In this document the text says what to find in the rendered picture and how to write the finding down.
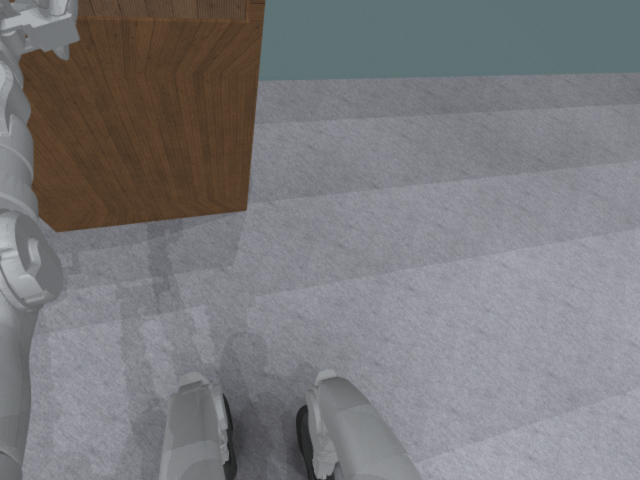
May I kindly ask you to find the drawer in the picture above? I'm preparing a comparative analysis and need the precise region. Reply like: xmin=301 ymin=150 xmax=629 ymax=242
xmin=9 ymin=0 xmax=247 ymax=20

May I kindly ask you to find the robot right foot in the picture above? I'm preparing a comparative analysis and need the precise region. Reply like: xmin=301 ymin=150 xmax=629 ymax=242
xmin=296 ymin=405 xmax=335 ymax=480

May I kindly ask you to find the left robot upper arm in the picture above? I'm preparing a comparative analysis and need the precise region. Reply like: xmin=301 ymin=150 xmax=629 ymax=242
xmin=0 ymin=208 xmax=63 ymax=480

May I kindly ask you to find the cabinet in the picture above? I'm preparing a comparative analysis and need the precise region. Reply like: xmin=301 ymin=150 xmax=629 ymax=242
xmin=18 ymin=0 xmax=265 ymax=232

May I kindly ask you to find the left robot hand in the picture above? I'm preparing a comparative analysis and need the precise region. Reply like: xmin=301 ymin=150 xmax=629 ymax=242
xmin=0 ymin=0 xmax=80 ymax=63

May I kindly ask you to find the left robot thigh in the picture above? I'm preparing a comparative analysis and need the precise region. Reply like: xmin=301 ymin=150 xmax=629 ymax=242
xmin=158 ymin=380 xmax=228 ymax=480

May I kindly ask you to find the robot left forearm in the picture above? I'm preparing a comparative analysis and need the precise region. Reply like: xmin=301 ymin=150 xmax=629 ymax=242
xmin=0 ymin=41 xmax=38 ymax=225

